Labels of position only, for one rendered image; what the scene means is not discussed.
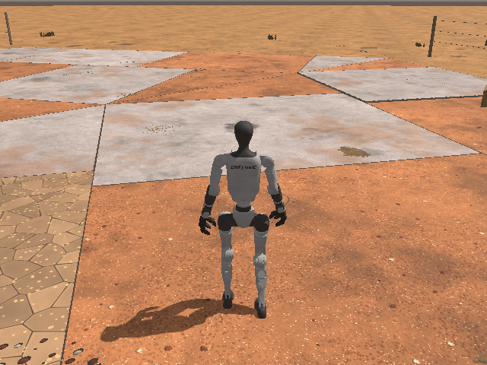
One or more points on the robot torso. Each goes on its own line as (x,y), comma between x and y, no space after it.
(243,176)

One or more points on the right robot forearm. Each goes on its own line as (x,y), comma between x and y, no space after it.
(278,201)

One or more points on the robot right hand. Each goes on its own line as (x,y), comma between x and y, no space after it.
(278,215)

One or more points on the robot right upper arm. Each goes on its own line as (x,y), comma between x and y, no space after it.
(271,175)

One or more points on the left robot forearm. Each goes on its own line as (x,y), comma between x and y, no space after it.
(208,204)

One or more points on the robot left upper arm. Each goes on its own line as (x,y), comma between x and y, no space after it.
(219,161)

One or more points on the robot left hand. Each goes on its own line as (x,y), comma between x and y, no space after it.
(203,224)

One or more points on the robot left thigh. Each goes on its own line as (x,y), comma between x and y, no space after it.
(225,226)

